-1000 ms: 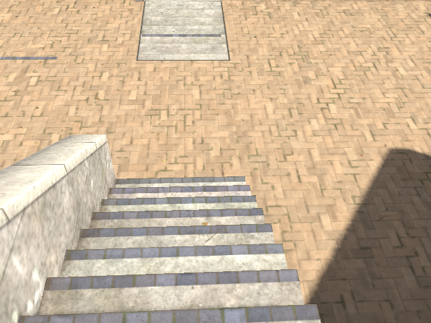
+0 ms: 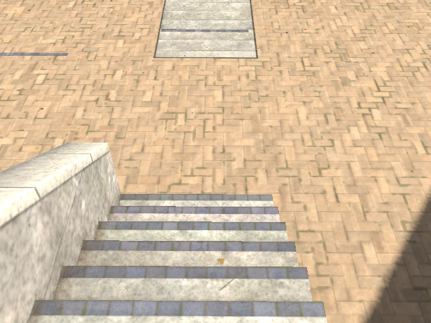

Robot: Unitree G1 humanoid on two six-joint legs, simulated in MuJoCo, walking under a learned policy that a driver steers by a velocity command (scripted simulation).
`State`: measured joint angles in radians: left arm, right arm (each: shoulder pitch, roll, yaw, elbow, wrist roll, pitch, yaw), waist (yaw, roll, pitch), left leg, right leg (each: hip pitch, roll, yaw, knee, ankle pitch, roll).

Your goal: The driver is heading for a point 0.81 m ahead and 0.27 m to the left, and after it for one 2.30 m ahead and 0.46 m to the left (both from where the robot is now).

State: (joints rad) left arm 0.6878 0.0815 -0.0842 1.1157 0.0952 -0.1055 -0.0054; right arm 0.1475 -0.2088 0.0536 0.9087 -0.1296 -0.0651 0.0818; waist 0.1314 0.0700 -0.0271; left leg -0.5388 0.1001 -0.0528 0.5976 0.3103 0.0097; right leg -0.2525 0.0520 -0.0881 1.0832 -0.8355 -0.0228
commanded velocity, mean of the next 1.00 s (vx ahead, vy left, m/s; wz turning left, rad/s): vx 0.50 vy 0.00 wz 0.19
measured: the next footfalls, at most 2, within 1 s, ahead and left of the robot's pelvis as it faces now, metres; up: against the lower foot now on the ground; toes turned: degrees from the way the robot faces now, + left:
left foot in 0.08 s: +0.14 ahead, +0.12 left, -0.19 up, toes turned +4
right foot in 0.58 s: +0.43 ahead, -0.07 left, -0.38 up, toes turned -3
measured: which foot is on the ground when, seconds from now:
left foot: up 0.00-0.06, down 0.08-0.58, up 0.60-1.00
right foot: down 0.00-0.08, up 0.10-0.56, down 0.58-1.00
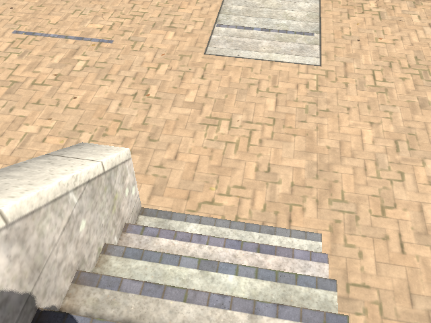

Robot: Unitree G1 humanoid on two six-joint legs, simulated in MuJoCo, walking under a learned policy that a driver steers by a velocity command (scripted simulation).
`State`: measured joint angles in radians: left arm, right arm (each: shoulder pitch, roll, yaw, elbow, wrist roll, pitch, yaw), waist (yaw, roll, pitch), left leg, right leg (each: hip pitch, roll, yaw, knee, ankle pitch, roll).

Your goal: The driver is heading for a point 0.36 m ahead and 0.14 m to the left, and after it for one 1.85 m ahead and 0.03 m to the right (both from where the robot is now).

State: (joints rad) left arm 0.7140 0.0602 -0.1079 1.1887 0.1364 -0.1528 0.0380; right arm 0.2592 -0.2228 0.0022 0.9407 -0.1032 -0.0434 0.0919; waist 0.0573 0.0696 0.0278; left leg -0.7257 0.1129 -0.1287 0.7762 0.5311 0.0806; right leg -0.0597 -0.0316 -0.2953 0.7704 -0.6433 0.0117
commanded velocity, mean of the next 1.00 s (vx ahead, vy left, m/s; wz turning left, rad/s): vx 0.50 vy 0.00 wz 0.19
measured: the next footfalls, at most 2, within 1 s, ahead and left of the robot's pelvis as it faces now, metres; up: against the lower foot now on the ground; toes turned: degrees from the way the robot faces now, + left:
left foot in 0.18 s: +0.23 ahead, +0.18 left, -0.19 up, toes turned +12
right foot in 0.58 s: +0.47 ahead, +0.01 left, -0.38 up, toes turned +17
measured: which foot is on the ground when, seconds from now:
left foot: up 0.00-0.16, down 0.18-0.60, up 0.62-1.00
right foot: down 0.00-0.18, up 0.20-0.56, down 0.58-1.00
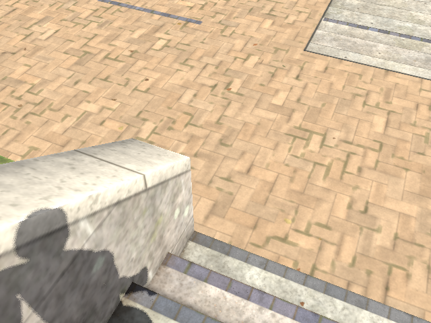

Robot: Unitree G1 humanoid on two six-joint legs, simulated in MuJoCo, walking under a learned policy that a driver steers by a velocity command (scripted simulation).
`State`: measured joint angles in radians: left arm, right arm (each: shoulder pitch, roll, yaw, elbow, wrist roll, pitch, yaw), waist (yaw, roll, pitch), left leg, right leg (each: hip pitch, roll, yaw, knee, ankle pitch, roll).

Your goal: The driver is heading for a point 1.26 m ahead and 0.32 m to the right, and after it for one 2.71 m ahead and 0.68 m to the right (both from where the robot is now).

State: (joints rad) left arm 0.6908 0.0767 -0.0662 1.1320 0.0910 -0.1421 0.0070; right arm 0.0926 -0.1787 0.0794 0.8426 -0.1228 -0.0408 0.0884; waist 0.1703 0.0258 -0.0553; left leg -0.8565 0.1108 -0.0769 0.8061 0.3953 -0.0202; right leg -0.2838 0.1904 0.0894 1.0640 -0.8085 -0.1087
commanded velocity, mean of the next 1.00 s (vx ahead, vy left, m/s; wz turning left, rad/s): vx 0.50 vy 0.00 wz -0.46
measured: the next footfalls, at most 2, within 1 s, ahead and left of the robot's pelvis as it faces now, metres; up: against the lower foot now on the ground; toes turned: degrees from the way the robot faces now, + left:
left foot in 0.12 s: +0.23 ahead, +0.14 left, -0.19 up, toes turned +1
right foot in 0.76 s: +0.43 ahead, -0.18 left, -0.38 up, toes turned -32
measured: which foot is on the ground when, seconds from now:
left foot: up 0.00-0.10, down 0.12-0.76, up 0.78-1.00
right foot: down 0.00-0.12, up 0.14-0.74, down 0.76-1.00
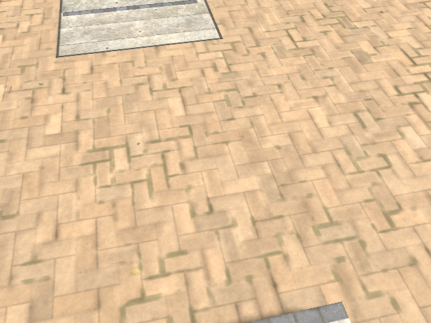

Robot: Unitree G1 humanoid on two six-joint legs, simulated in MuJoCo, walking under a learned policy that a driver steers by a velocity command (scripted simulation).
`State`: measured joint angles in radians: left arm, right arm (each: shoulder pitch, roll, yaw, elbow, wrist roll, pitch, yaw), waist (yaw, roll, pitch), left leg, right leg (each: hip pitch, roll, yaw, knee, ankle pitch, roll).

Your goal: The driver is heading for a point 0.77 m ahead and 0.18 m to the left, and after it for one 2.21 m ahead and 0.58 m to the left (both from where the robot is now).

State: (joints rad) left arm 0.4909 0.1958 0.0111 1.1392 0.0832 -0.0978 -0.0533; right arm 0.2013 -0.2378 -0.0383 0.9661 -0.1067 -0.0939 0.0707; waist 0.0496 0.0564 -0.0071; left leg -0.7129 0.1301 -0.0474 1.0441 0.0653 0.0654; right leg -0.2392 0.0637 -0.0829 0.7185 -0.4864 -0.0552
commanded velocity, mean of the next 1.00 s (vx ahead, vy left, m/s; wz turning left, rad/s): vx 0.43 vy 0.00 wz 0.00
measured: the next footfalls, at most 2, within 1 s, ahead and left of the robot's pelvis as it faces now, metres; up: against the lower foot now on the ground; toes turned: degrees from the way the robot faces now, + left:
left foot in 0.18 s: +0.21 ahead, +0.14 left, -0.19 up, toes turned +3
right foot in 0.72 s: +0.52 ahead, -0.02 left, -0.38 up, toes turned -3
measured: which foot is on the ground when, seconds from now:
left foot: up 0.00-0.16, down 0.18-0.72, up 0.74-1.00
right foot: down 0.00-0.18, up 0.20-0.70, down 0.72-1.00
